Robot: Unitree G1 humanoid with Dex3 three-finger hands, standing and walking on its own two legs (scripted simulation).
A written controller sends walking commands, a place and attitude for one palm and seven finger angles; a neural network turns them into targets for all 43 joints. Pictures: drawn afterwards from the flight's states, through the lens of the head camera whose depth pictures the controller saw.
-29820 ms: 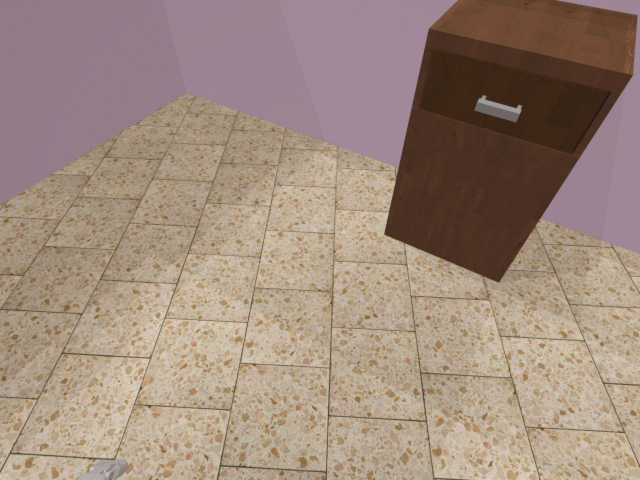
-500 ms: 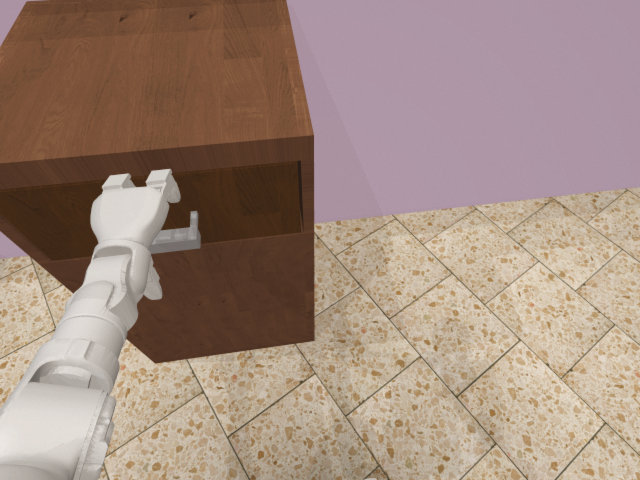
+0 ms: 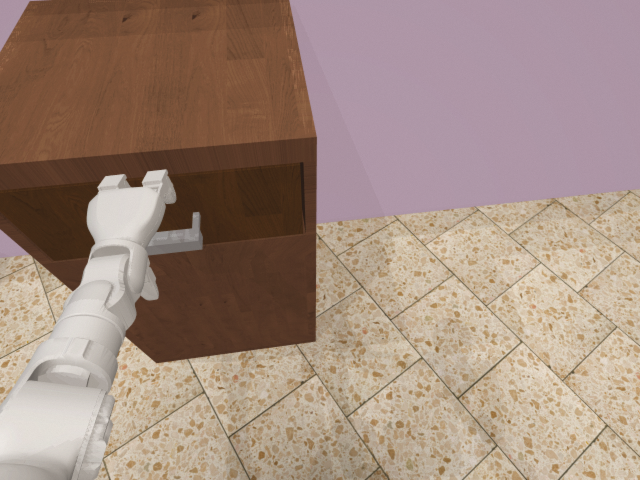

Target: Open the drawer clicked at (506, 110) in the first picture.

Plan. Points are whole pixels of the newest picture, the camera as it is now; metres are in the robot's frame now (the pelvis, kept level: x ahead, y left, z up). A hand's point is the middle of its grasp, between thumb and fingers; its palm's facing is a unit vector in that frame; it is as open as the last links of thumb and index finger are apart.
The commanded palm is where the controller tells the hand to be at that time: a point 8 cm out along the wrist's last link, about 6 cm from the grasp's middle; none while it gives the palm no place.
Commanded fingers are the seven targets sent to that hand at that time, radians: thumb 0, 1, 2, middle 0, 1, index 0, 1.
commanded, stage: re-aim the fingers above the handle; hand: left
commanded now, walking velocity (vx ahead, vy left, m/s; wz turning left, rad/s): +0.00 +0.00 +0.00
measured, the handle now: (165, 231) +0.48 +0.26 -0.04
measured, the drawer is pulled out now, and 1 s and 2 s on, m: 0.00 0.00 0.00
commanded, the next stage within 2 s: lower the fingers behind the handle in 0.38 s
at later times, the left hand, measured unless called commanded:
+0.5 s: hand (143, 235) +0.43 +0.26 +0.01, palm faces -0.03 -0.03 -1.00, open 13.8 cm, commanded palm +0.41 +0.26 +0.08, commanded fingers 0.00 -0.50 0.30 -0.30 -1.20 -0.30 -1.20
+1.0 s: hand (151, 251) +0.42 +0.26 -0.02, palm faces -0.01 -0.02 -1.00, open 13.8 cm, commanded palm +0.40 +0.25 +0.04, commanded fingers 0.00 -0.50 0.30 -0.30 -1.20 -0.30 -1.20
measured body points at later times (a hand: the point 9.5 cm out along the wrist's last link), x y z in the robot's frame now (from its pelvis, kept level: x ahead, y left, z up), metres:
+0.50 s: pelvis +0.00 +0.00 +0.00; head +0.08 +0.00 +0.44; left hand +0.43 +0.26 +0.07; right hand +0.07 -0.27 -0.13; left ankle -0.03 +0.07 -0.71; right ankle -0.01 -0.10 -0.71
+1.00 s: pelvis -0.01 +0.00 -0.01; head +0.08 +0.00 +0.43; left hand +0.42 +0.25 +0.04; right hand +0.04 -0.27 -0.14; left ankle -0.03 +0.07 -0.71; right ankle -0.01 -0.10 -0.71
